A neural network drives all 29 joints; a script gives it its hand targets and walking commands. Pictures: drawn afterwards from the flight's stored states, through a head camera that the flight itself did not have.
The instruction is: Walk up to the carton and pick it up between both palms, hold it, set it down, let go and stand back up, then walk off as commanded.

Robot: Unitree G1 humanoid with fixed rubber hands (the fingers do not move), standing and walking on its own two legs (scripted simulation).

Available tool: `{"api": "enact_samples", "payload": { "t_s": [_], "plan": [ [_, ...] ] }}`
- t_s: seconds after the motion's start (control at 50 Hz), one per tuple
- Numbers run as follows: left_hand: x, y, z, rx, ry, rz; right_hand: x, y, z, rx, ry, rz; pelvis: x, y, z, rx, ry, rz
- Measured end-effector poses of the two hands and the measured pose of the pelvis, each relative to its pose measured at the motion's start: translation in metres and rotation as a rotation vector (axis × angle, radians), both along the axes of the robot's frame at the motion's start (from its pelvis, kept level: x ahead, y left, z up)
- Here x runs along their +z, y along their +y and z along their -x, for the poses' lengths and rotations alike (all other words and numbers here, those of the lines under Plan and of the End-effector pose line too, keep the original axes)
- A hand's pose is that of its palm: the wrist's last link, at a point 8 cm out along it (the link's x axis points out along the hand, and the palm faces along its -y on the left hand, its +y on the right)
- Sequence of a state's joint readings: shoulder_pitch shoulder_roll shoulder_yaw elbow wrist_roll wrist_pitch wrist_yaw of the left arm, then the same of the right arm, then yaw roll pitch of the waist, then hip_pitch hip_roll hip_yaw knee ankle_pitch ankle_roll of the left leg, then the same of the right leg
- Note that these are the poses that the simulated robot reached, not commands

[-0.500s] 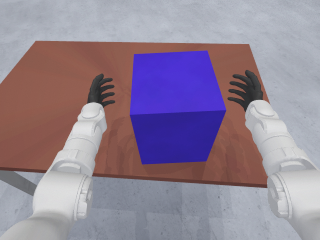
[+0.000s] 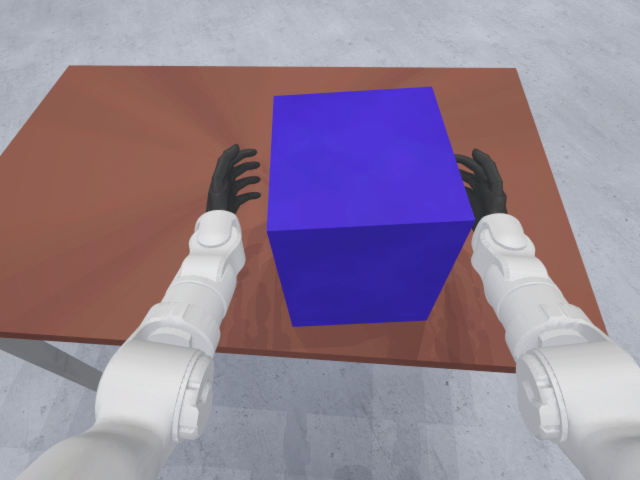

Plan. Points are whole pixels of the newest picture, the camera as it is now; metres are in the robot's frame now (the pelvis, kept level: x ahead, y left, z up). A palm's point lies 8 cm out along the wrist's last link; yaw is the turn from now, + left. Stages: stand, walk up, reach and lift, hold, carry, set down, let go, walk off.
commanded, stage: reach and lift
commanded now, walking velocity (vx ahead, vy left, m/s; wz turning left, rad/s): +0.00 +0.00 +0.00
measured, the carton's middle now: (356, 217) +0.45 +0.00 +0.03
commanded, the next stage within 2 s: none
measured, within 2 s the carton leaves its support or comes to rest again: leaves its support in 1.76 s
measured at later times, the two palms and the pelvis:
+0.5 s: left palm (241, 217) +0.42 +0.15 +0.07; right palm (470, 208) +0.44 -0.15 +0.07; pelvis +0.00 +0.00 +0.00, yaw +0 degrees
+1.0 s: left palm (244, 219) +0.42 +0.14 +0.06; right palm (472, 223) +0.42 -0.15 +0.06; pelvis -0.01 +0.00 +0.00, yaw +0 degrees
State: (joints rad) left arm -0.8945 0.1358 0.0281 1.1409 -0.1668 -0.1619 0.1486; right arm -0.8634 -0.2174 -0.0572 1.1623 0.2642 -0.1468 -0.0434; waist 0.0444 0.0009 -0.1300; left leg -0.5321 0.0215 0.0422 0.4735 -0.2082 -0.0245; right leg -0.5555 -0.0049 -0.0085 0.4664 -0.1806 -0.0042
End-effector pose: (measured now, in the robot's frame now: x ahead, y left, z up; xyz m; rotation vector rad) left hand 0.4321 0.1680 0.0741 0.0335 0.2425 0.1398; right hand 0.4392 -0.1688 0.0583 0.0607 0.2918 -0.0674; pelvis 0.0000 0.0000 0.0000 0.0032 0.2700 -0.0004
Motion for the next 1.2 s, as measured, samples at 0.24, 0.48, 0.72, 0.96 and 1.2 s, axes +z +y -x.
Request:
{"api": "enact_samples", "payload": {
  "t_s": [0.24,0.48,0.72,0.96,1.2],
  "plan": [
    [-0.008,-0.022,0.01,-0.03,0.026,-0.029,0.008,0.018,-0.002,0.025,-0.023,0.078,0.0,0.0,0.003,0.0,-0.005,0.001],
    [-0.008,-0.022,0.009,-0.02,0.013,-0.058,0.007,0.021,-0.002,0.023,-0.025,0.097,0.0,0.0,0.003,0.0,-0.004,0.001],
    [-0.011,-0.026,0.01,-0.028,-0.014,-0.051,0.001,0.021,0.016,-0.038,-0.076,0.082,0.0,0.0,0.005,0.0,-0.007,0.001],
    [-0.01,-0.026,0.012,-0.026,-0.011,-0.057,0.001,0.021,0.017,-0.031,-0.08,0.09,0.0,-0.002,0.005,0.001,-0.007,-0.002],
    [-0.011,-0.026,0.012,-0.025,-0.01,-0.056,0.0,0.021,0.018,-0.035,-0.084,0.086,0.0,-0.004,0.005,0.001,-0.006,-0.004]
  ]
}}
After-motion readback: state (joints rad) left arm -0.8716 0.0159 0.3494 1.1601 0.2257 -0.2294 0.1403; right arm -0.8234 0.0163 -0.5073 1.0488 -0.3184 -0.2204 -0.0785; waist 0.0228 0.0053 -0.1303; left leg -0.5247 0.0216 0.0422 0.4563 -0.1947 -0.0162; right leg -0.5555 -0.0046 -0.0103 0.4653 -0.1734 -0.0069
